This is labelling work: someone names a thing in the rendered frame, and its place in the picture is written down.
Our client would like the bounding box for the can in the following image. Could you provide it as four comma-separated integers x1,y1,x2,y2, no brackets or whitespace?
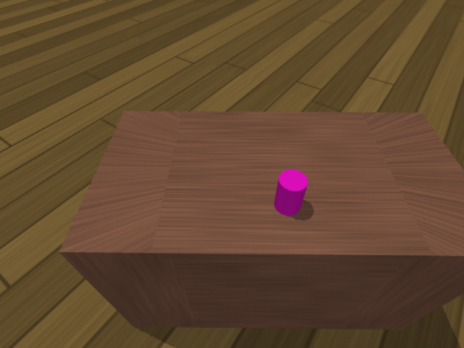
274,169,308,216

